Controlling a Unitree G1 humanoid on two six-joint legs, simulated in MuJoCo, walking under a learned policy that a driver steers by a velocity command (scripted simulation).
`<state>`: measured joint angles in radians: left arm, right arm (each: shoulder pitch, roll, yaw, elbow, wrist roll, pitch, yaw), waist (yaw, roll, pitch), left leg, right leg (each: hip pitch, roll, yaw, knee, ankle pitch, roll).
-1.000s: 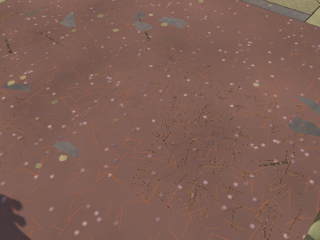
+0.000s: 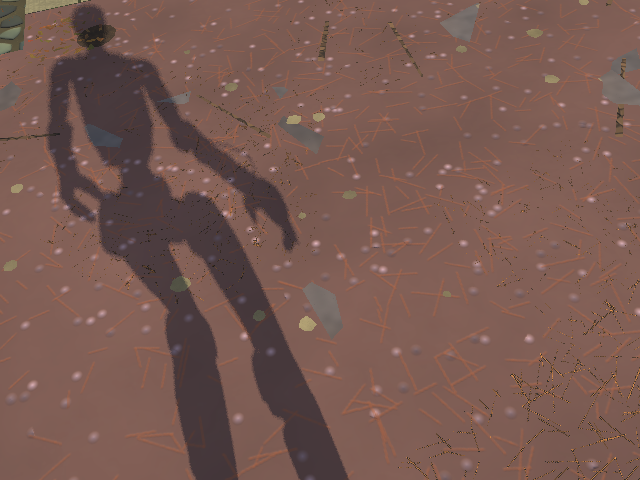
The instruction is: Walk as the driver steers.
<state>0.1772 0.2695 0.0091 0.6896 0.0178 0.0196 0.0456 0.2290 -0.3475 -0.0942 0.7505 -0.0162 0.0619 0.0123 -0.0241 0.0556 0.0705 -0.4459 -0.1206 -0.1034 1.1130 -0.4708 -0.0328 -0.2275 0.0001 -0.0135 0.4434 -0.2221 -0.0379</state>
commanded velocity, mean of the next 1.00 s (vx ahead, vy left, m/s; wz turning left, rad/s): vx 0.15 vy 0.00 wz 0.51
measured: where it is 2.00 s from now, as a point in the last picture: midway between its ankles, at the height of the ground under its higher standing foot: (209, 460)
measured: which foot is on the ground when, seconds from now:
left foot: up 0.00-0.32, down 0.34-0.88, up 0.90-1.00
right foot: down 0.00-0.34, up 0.36-0.86, down 0.88-1.00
